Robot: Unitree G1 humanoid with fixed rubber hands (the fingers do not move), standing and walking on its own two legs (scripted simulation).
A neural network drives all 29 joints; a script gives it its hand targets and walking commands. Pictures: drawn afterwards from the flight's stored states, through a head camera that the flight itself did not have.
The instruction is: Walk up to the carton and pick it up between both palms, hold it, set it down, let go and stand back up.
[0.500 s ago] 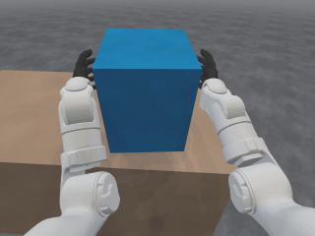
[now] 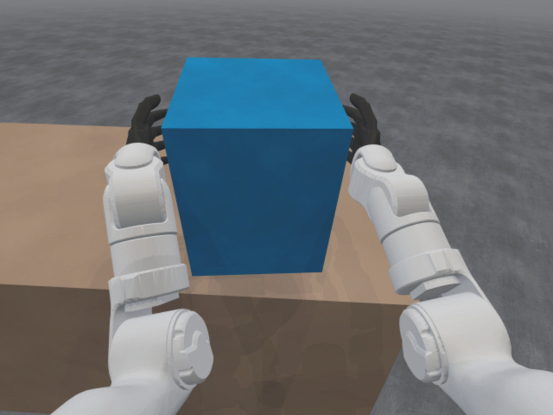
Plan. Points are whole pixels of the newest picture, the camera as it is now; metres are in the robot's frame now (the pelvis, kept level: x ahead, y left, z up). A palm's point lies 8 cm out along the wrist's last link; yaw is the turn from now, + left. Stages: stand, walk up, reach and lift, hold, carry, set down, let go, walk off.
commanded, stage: hold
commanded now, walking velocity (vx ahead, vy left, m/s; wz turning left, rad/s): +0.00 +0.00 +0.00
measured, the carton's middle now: (256, 167) +0.41 +0.00 +0.21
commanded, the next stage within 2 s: none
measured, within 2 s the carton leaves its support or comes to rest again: neither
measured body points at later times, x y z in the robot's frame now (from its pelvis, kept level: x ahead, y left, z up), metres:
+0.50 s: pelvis +0.00 +0.00 +0.00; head -0.07 +0.02 +0.44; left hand +0.39 +0.15 +0.27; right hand +0.38 -0.15 +0.26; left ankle +0.03 +0.11 -0.75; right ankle +0.01 -0.11 -0.75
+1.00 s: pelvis +0.00 +0.00 +0.00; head -0.07 +0.02 +0.44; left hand +0.38 +0.15 +0.26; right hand +0.38 -0.14 +0.25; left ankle +0.03 +0.11 -0.75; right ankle +0.01 -0.11 -0.75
